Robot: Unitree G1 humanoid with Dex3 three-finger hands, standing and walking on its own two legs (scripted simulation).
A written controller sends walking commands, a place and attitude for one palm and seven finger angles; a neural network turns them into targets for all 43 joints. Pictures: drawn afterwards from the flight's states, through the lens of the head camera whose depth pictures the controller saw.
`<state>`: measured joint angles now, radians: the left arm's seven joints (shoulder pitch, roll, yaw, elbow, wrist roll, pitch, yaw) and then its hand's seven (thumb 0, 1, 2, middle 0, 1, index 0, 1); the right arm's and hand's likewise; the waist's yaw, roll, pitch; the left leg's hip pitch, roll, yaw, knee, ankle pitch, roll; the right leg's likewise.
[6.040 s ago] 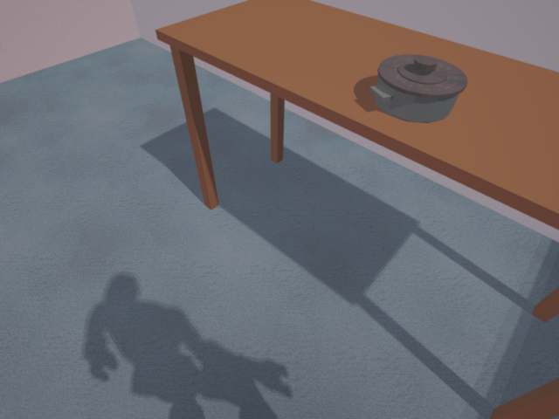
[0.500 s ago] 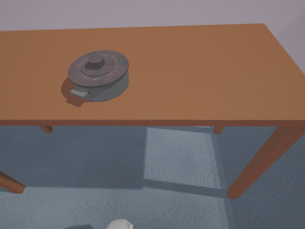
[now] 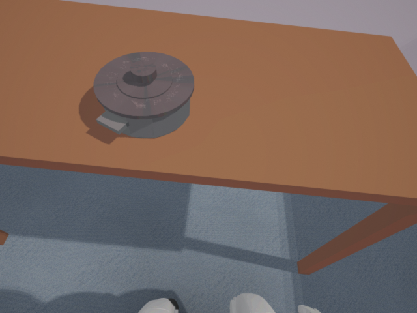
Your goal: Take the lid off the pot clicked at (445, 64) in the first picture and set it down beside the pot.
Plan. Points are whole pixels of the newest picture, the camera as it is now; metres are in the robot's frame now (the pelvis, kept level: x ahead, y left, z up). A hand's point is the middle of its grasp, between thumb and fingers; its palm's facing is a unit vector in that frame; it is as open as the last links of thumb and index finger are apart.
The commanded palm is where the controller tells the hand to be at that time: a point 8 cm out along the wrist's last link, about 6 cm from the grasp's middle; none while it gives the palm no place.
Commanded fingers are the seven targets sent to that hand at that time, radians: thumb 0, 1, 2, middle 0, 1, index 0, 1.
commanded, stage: come to a stop and stand still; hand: left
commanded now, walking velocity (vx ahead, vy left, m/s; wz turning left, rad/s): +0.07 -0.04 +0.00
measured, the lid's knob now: (143, 71) +0.50 +0.18 +0.16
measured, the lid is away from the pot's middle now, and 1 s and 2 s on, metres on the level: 0.00 0.00 0.00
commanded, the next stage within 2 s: look again from close up in 1.04 s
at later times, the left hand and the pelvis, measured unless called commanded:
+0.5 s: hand out of the picture -0.04 +0.11 -0.14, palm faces +0.08 -0.96 -0.27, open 7.4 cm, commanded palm none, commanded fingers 0.00 0.90 0.90 -0.20 -0.30 -0.20 -0.30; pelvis -0.04 -0.07 +0.02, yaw +0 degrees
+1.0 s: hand out of the picture -0.04 +0.19 -0.17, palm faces +0.07 -0.97 -0.24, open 7.4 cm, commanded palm none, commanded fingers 0.00 0.90 0.90 -0.20 -0.30 -0.20 -0.30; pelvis -0.05 -0.01 +0.00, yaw +0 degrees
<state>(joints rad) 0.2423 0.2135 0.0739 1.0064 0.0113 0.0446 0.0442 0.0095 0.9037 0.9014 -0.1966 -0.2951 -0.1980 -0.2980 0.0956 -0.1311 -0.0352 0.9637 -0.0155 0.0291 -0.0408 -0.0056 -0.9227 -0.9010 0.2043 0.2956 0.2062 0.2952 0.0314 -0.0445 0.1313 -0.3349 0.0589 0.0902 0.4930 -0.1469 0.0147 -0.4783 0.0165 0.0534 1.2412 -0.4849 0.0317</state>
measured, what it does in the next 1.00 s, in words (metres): steps on the spot: right foot, then left foot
